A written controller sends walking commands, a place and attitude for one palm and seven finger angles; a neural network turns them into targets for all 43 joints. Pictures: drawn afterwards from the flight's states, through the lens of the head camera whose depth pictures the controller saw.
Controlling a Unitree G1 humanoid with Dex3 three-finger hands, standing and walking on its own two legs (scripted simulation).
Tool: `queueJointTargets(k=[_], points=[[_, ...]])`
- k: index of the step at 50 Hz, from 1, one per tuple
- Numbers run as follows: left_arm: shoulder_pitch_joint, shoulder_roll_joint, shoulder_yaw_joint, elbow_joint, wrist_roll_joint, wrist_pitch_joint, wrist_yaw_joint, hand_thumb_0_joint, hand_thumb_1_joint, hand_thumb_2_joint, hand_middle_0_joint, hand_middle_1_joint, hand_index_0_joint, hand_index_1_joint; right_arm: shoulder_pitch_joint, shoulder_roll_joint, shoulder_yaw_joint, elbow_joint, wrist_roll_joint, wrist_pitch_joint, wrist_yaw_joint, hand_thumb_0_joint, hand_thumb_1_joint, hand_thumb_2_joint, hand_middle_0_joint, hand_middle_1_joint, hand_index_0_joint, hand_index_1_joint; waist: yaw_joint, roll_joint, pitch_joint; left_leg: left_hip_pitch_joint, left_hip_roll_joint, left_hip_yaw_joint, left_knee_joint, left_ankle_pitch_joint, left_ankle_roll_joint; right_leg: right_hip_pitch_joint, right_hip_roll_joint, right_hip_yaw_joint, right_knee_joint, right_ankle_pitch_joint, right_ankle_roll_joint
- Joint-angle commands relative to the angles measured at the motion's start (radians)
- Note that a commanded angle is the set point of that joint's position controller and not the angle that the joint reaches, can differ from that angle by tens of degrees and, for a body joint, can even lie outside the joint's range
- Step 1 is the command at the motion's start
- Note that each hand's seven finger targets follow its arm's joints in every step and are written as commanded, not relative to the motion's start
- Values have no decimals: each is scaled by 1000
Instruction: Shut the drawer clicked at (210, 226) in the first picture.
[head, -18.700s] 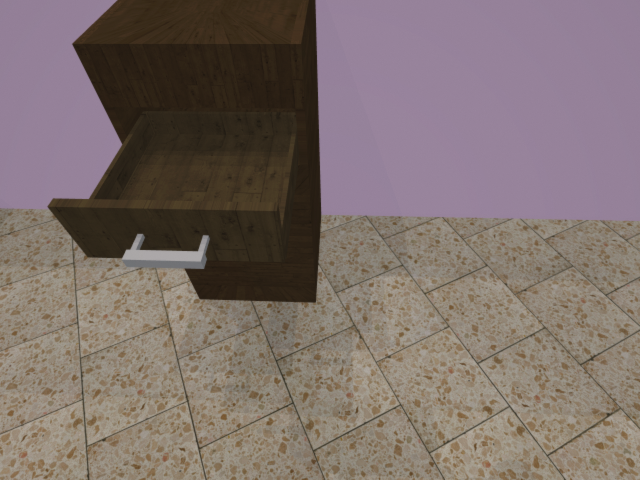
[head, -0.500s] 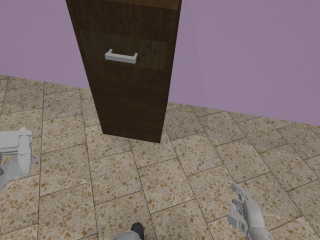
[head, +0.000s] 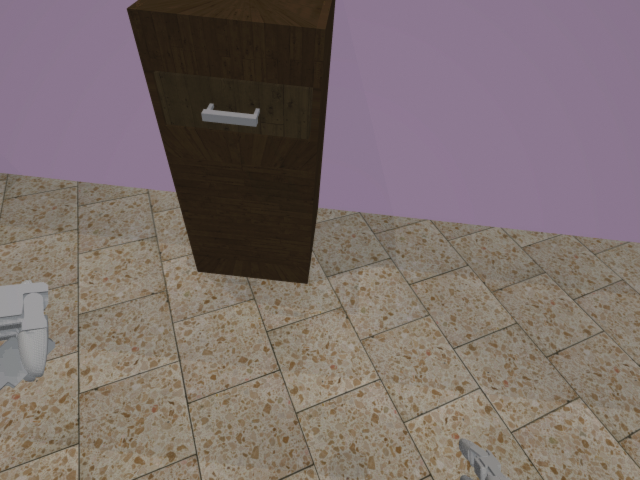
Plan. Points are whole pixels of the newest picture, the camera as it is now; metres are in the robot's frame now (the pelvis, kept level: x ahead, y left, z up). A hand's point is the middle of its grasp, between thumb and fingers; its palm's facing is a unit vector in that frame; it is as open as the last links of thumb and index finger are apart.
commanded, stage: stop stepping back and stand still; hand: left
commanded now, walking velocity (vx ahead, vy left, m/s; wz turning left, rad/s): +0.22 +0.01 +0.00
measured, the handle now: (232, 113) +0.94 +0.24 -0.04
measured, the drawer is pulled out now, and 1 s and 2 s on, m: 0.00 0.00 0.00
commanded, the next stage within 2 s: let the arm hang, fingers relaxed in 0.92 s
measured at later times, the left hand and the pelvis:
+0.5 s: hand (41, 374) +0.17 +0.23 +0.17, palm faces +0.42 -0.79 -0.44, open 3.2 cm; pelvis -0.02 -0.01 +0.00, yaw +1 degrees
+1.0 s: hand (53, 356) +0.19 +0.24 +0.15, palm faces +0.34 -0.82 -0.47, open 3.2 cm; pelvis +0.00 +0.00 +0.01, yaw +0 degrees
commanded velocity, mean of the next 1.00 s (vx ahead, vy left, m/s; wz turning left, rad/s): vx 0.03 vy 0.01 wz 0.00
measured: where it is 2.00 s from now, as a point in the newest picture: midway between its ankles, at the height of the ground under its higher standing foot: outside the picture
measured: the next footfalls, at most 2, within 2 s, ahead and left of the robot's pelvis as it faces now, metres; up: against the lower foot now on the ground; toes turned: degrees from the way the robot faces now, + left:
none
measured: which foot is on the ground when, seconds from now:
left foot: down 0.00-1.00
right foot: down 0.00-1.00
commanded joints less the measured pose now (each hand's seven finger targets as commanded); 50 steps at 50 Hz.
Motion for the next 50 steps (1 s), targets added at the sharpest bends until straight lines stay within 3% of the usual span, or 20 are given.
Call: queueJointTargets(k=[1,3,4,7,9,10,12,13,14,17,18,20,21,22,26,29,31,37,42,50], points=[[-11,116,95,-73,-6,-36,20,0,900,900,-1400,-1600,-1400,-1600,-190,-184,-80,-156,-1,-12,-15,0,-900,-900,200,300,200,300,14,4,37,-244,41,-53,4,-304,29,92,-135,252,-287,-254,-104],[-67,129,103,-26,-11,-21,23,0,900,900,-1400,-1600,-1400,-1600,-163,-174,-87,-125,1,11,-20,0,-900,-900,200,300,200,300,21,-161,6,-174,-10,-7,327,-234,14,-75,-297,494,-456,-541,-187],[-73,117,88,-7,-11,-18,22,0,900,900,-1400,-1600,-1400,-1600,-163,-170,-86,-117,0,17,-23,0,-900,-900,200,300,200,300,20,-157,4,-178,-7,-19,423,-216,20,-90,-307,489,-462,-501,-192],[-77,94,68,-19,-8,-20,21,0,900,900,-1400,-1600,-1400,-1600,-167,-153,-65,-125,-1,23,-25,0,-900,-900,200,300,200,300,8,-86,-39,-66,35,-34,201,-176,39,-89,-258,310,-356,-322,-161],[-83,83,44,-62,-4,-28,26,0,900,900,-1400,-1600,-1400,-1600,-172,-155,-54,-123,-4,7,-39,0,-900,-900,200,300,200,300,3,-18,-28,74,8,8,-45,-141,49,-134,-178,192,-279,-324,-110],[-96,82,33,-106,-7,-31,23,0,900,900,-1400,-1600,-1400,-1600,-180,-169,-58,-136,-4,-1,-47,0,-900,-900,200,300,200,300,4,71,-15,87,41,-47,-154,-176,62,-124,-137,148,-184,-272,-84],[-136,87,36,-199,10,-52,30,0,900,900,-1400,-1600,-1400,-1600,-163,-191,-61,-150,-9,-19,-42,0,-900,-900,200,300,200,300,17,347,-1,49,282,-440,-342,-342,170,-166,-1,23,160,-94,-14],[-125,110,46,-206,20,-45,30,0,900,900,-1400,-1600,-1400,-1600,-160,-175,-65,-146,-10,-27,-38,0,-900,-900,200,300,200,300,25,269,-32,43,281,-376,-327,-191,184,-133,6,16,264,-101,-2],[-132,111,60,-184,12,-39,27,0,900,900,-1400,-1600,-1400,-1600,-166,-167,-65,-138,-2,-36,-31,0,-900,-900,200,300,200,300,25,271,3,-40,278,-371,-350,-272,173,-110,-14,35,269,-116,-5],[-91,96,62,-106,21,-24,32,0,900,900,-1400,-1600,-1400,-1600,-172,-170,-56,-136,6,-40,-29,0,-900,-900,200,300,200,300,42,233,58,-178,192,-173,-221,-197,113,107,-22,11,-32,18,-1],[-97,95,56,-70,21,-23,31,0,900,900,-1400,-1600,-1400,-1600,-177,-172,-58,-135,9,-35,-28,0,-900,-900,200,300,200,300,39,160,71,-206,134,-111,-139,-180,82,145,-31,51,-142,48,-9],[-91,99,61,-18,12,-21,24,0,900,900,-1400,-1600,-1400,-1600,-173,-173,-73,-139,4,-17,-23,0,-900,-900,200,300,200,300,20,-73,59,-178,5,-36,122,-149,27,40,-211,369,-345,-47,-99],[-140,110,64,-44,2,-27,24,0,900,900,-1400,-1600,-1400,-1600,-176,-168,-72,-134,4,-11,-20,0,-900,-900,200,300,200,300,9,-89,33,-135,-1,-23,185,-127,19,15,-276,419,-385,-53,-130],[-135,101,63,-11,2,-25,22,0,900,900,-1400,-1600,-1400,-1600,-154,-164,-79,-116,9,-7,-18,0,-900,-900,200,300,200,300,20,-81,-9,-94,-4,-26,246,-155,17,-9,-279,426,-417,-178,-131],[-65,79,46,-63,-4,-29,18,0,900,900,-1400,-1600,-1400,-1600,-174,-157,-62,-134,8,4,-18,0,-900,-900,200,300,200,300,17,-32,-58,4,23,-38,-5,-46,33,57,-213,237,-283,17,-109],[-52,90,52,-147,-5,-47,22,0,900,900,-1400,-1600,-1400,-1600,-196,-185,-64,-156,1,-7,-31,0,-900,-900,200,300,200,300,36,153,-70,73,133,-181,-195,87,71,66,-65,119,-131,129,-27],[-35,106,64,-152,-2,-45,24,0,900,900,-1400,-1600,-1400,-1600,-203,-169,-53,-157,8,-10,-36,0,-900,-900,200,300,200,300,42,211,-76,24,166,-205,-216,122,81,113,-41,76,-91,188,-6],[-33,84,59,-83,-8,-43,21,0,900,900,-1400,-1600,-1400,-1600,-180,-169,-61,-146,9,-16,-32,0,-900,-900,200,300,200,300,32,99,-87,28,74,-81,-114,176,31,184,-86,141,-173,379,-32],[-3,74,52,-38,-18,-31,14,0,900,900,-1400,-1600,-1400,-1600,-191,-172,-64,-154,13,6,-26,0,-900,-900,200,300,200,300,28,47,-90,40,60,-73,-109,135,28,170,-97,160,-220,341,-36],[-17,98,64,-102,-18,-30,16,0,900,900,-1400,-1600,-1400,-1600,-211,-171,-62,-179,11,21,-36,0,-900,-900,200,300,200,300,34,111,-92,39,73,-90,-159,192,31,193,-72,112,-191,355,-27]])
